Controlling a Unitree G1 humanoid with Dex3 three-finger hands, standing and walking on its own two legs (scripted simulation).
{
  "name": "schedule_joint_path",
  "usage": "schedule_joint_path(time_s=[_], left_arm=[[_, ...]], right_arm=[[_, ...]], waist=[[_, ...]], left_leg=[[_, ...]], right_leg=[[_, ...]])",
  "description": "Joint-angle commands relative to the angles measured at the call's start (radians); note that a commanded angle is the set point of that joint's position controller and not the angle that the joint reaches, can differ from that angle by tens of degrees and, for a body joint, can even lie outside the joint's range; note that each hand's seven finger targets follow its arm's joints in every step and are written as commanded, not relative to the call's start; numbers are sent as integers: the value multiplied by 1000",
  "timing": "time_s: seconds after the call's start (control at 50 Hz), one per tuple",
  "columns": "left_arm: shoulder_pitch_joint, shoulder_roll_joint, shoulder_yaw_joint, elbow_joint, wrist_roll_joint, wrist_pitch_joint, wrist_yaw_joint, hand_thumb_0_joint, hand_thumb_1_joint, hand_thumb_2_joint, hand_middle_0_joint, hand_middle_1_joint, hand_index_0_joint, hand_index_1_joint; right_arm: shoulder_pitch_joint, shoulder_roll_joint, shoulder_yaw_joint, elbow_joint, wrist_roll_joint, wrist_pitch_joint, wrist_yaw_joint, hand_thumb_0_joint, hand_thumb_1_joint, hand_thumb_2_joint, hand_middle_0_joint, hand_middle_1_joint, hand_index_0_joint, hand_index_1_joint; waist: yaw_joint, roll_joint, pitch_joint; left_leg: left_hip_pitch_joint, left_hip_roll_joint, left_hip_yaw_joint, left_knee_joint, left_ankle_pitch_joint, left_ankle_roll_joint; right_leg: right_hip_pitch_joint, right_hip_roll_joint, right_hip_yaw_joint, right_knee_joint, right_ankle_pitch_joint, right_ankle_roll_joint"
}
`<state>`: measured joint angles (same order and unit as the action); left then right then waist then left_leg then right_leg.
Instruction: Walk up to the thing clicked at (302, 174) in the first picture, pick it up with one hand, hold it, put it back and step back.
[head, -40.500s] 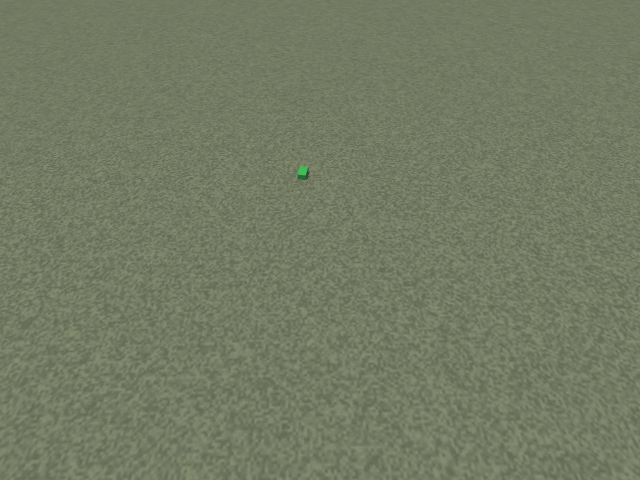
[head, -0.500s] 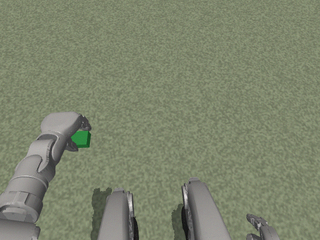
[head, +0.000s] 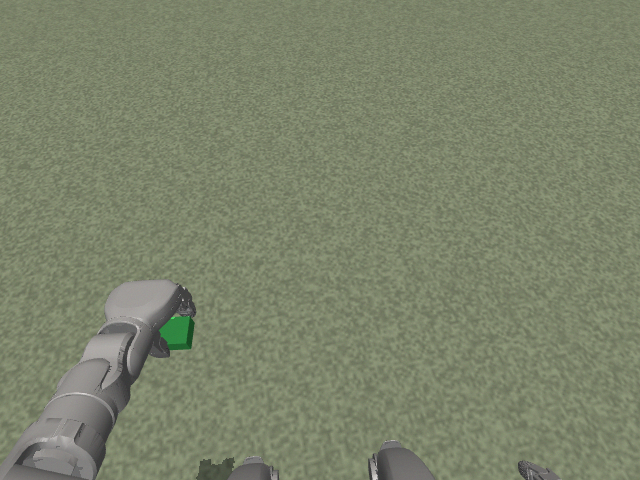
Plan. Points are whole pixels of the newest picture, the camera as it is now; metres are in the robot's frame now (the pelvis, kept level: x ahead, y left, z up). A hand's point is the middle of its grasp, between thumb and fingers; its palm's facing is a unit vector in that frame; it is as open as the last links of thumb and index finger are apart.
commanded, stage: lift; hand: left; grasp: from above
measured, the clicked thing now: (168, 333) +0.36 +0.22 -0.11
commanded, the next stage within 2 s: hold in 0.12 s
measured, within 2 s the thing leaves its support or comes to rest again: neither
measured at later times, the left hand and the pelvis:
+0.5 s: hand (137, 313) +0.35 +0.23 -0.01, palm faces -0.47 +0.00 -0.88, open 7.0 cm; pelvis +0.03 +0.01 +0.04, yaw -1 degrees
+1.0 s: hand (136, 314) +0.34 +0.22 +0.02, palm faces -0.46 +0.01 -0.89, open 7.0 cm; pelvis +0.03 +0.00 +0.05, yaw -1 degrees
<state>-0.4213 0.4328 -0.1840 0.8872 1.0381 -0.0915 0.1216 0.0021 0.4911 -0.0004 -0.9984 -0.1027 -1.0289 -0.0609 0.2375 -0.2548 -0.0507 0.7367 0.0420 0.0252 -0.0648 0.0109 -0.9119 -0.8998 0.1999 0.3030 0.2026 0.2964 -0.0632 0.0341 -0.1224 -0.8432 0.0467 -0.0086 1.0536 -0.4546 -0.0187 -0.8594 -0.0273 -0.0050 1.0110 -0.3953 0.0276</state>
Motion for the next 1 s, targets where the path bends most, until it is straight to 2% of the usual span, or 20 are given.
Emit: schedule_joint_path(time_s=[0.0, 0.06, 0.08, 0.12, 0.16, 0.2, 0.3, 0.32, 0.36, 0.4, 0.44, 0.48, 0.6, 0.62, 0.68, 0.76, 0.78, 0.86, 0.9, 0.98], left_arm=[[-287, 205, 82, -157, -21, 8, 23, 0, 830, 98, -1118, -195, -1170, -141], [-292, 198, 71, -199, -25, 6, 4, 0, 828, 113, -1131, -180, -1176, -134], [-257, 200, 77, -179, -24, 7, 0, 0, 816, 89, -1102, -201, -1157, -145], [-263, 182, 64, -194, -35, 1, -14, 0, 819, 86, -1111, -175, -1163, -122], [-263, 213, 83, -218, -26, -3, -21, 0, 789, 109, -1089, -192, -1138, -141], [-256, 191, 69, -230, -23, -5, -24, 0, 769, 94, -1069, -194, -1123, -138], [-273, 223, 89, -282, -21, -13, -39, 0, 775, 123, -1078, -190, -1128, -139], [-244, 199, 71, -256, -16, -10, -45, 0, 775, 143, -1093, -176, -1135, -133], [-244, 205, 79, -259, -22, -13, -53, 0, 760, 140, -1077, -177, -1120, -132], [-232, 220, 89, -292, -23, -14, -61, 0, 769, 147, -1079, -185, -1125, -138], [-232, 203, 73, -290, -24, -17, -77, 0, 764, 157, -1072, -205, -1119, -156], [-230, 216, 86, -304, -26, -20, -82, 0, 764, 170, -1072, -217, -1119, -169], [-193, 204, 76, -319, -23, -22, -99, 0, 758, 138, -1058, -201, -1109, -148], [-210, 211, 81, -341, -33, -23, -102, 0, 754, 146, -1054, -204, -1105, -151], [-203, 224, 92, -354, -31, -25, -111, 0, 749, 164, -1052, -220, -1102, -168], [-194, 212, 84, -354, -32, -26, -115, 0, 734, 164, -1050, -209, -1095, -161], [-193, 224, 96, -362, -34, -28, -114, 0, 739, 167, -1048, -220, -1096, -170], [-197, 228, 98, -384, -41, -30, -120, 0, 723, 163, -1033, -228, -1083, -176], [-179, 210, 82, -374, -37, -28, -126, 0, 732, 155, -1038, -236, -1090, -181], [-178, 226, 97, -400, -45, -27, -129, 0, 712, 157, -1021, -251, -1074, -196]], right_arm=[[36, -137, -44, -90, 0, -21, -9, 0, -905, -899, 200, 300, 200, 300], [21, -134, -44, -106, 1, -14, -8, 0, -906, -900, 200, 300, 200, 300], [20, -132, -43, -109, 1, -12, -8, 0, -906, -899, 200, 300, 200, 300], [17, -130, -41, -115, 2, -10, -8, 0, -904, -898, 200, 300, 200, 300], [16, -131, -44, -116, 0, -6, -10, 0, -905, -898, 200, 300, 200, 300], [16, -127, -43, -117, 1, -5, -10, 0, -905, -899, 200, 300, 200, 300], [4, -132, -44, -122, -1, 5, -10, 0, -902, -896, 200, 300, 200, 300], [1, -127, -41, -120, 0, 7, -10, 0, -903, -897, 200, 300, 200, 300], [3, -131, -44, -117, 0, 9, -10, 0, -901, -896, 200, 300, 200, 300], [-8, -131, -46, -126, 2, 12, -11, 0, -901, -896, 200, 300, 200, 300], [-13, -129, -43, -123, 0, 16, -11, 0, -903, -897, 200, 300, 200, 300], [-19, -128, -42, -131, -1, 18, -12, 0, -902, -897, 200, 300, 200, 300], [-43, -128, -39, -148, 3, 25, -13, 0, -900, -896, 200, 300, 200, 300], [-46, -131, -41, -154, 4, 25, -13, 0, -900, -896, 200, 300, 200, 300], [-54, -130, -40, -157, 4, 27, -14, 0, -902, -897, 200, 300, 200, 300], [-54, -128, -36, -159, 3, 32, -16, 0, -903, -898, 200, 300, 200, 300], [-60, -132, -38, -163, 3, 33, -16, 0, -902, -898, 200, 300, 200, 300], [-78, -129, -34, -169, 4, 35, -18, 0, -904, -898, 200, 300, 200, 300], [-92, -125, -31, -178, 4, 36, -20, 0, -905, -898, 200, 300, 200, 300], [-104, -125, -30, -183, 5, 36, -22, 0, -908, -900, 199, 300, 199, 300]], waist=[[-1, 5, -306], [6, 28, -282], [12, 17, -276], [1, 8, -262], [15, 21, -276], [16, 13, -275], [22, 18, -273], [20, 14, -257], [18, 0, -256], [31, 4, -269], [24, 3, -248], [32, -4, -240], [37, 5, -203], [33, 3, -209], [44, 8, -232], [37, -11, -211], [43, -2, -215], [45, -15, -205], [43, -20, -186], [54, -29, -185]], left_leg=[[255, -51, 3, -218, 214, 29], [305, -47, -3, -270, 217, 25], [307, -50, 0, -278, 218, 25], [326, -46, 1, -297, 233, 25], [356, -49, 5, -307, 270, 23], [375, -50, 6, -319, 299, 23], [419, -50, 15, -352, 324, 22], [426, -50, 12, -360, 330, 21], [436, -48, 12, -366, 346, 22], [461, -53, 22, -377, 372, 22], [462, -52, 19, -380, 386, 23], [464, -55, 24, -393, 372, 24], [483, -53, 26, -420, 370, 21], [486, -53, 25, -425, 358, 22], [511, -55, 29, -429, 392, 23], [509, -52, 26, -433, 405, 26], [515, -57, 33, -438, 395, 27], [520, -59, 31, -452, 361, 29], [522, -63, 38, -457, 343, 31], [530, -66, 42, -472, 318, 32]], right_leg=[[253, 50, 2, -215, 173, -33], [273, 54, -7, -246, 166, -37], [283, 54, -5, -259, 166, -37], [301, 57, -7, -271, 177, -37], [322, 56, -4, -284, 206, -38], [345, 56, -5, -293, 232, -38], [386, 56, -4, -328, 252, -38], [382, 58, -4, -331, 256, -39], [402, 60, -6, -341, 269, -37], [435, 56, -4, -353, 294, -37], [438, 58, -3, -360, 307, -36], [448, 57, -2, -374, 297, -36], [451, 58, -4, -390, 285, -38], [461, 58, -3, -398, 275, -36], [482, 54, 0, -395, 308, -36], [484, 57, -2, -398, 321, -34], [493, 53, 1, -406, 316, -33], [499, 53, 3, -422, 284, -29], [487, 49, 9, -435, 275, -27], [512, 48, 12, -452, 245, -26]])
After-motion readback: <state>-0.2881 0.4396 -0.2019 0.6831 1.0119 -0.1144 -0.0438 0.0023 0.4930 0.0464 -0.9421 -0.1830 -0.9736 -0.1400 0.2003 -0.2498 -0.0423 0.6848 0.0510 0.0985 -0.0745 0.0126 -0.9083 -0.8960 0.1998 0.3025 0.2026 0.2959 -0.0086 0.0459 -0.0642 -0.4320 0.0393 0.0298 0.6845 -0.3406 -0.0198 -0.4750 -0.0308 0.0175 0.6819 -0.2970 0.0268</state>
